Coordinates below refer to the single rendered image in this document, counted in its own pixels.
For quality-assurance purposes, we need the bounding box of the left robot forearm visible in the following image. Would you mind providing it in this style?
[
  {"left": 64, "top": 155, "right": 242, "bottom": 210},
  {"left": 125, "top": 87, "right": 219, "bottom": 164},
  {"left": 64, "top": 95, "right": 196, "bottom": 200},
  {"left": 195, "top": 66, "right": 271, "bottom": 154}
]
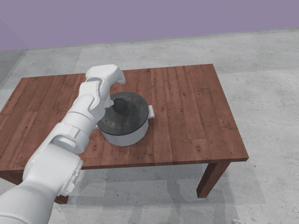
[{"left": 22, "top": 75, "right": 110, "bottom": 180}]

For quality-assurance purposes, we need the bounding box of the robot left hand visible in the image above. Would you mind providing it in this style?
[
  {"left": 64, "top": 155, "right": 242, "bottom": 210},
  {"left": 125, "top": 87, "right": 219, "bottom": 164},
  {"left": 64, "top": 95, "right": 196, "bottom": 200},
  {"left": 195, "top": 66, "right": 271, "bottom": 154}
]
[{"left": 85, "top": 64, "right": 126, "bottom": 108}]

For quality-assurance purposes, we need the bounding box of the left robot upper arm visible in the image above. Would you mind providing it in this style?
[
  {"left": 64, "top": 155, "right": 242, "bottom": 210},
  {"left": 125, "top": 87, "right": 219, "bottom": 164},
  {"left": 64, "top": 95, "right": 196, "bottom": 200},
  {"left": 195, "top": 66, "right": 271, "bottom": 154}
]
[{"left": 0, "top": 143, "right": 83, "bottom": 224}]

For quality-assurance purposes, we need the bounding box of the lid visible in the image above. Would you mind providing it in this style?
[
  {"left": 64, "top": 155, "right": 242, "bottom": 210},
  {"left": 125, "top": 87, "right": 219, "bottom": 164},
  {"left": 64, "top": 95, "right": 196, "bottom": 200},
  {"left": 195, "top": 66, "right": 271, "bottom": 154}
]
[{"left": 97, "top": 91, "right": 149, "bottom": 136}]

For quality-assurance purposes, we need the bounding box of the pot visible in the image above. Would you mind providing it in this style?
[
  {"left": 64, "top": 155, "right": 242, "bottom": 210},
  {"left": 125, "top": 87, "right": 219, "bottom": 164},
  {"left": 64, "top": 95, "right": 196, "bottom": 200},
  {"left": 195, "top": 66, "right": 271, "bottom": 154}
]
[{"left": 95, "top": 105, "right": 155, "bottom": 147}]

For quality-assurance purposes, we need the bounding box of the table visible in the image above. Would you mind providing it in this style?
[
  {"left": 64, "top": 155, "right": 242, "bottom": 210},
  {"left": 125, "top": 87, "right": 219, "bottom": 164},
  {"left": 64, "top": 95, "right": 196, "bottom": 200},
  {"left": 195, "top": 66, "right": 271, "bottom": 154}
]
[{"left": 0, "top": 64, "right": 249, "bottom": 204}]

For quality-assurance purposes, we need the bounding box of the knob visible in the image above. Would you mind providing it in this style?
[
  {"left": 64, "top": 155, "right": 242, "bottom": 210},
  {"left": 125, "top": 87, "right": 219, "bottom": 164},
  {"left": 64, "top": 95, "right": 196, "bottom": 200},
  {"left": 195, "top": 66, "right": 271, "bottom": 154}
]
[{"left": 112, "top": 98, "right": 128, "bottom": 113}]

